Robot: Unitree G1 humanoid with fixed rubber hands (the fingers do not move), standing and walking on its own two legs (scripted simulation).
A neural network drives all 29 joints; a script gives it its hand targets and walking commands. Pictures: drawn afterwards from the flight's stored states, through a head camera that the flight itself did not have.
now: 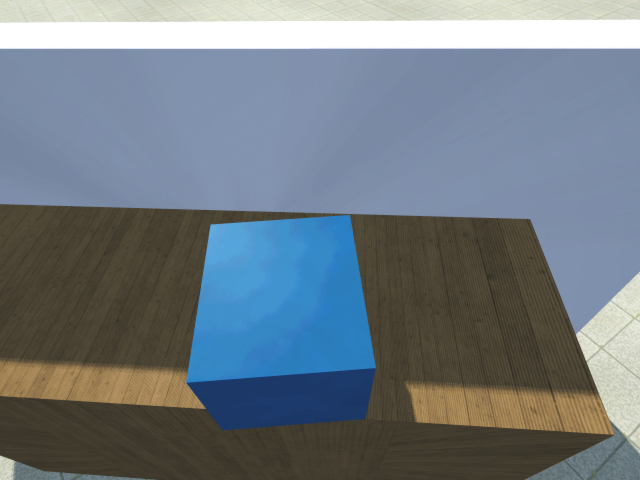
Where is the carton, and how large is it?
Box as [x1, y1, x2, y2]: [186, 215, 375, 429]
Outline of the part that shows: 349,215 210,225 186,382 222,429 357,419 365,417 375,366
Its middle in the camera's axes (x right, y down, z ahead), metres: -0.04 +0.11 +0.55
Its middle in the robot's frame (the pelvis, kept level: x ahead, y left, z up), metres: +0.33 +0.06 -0.01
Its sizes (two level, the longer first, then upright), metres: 0.227 0.199 0.176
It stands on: a pedestal, 0.67 m high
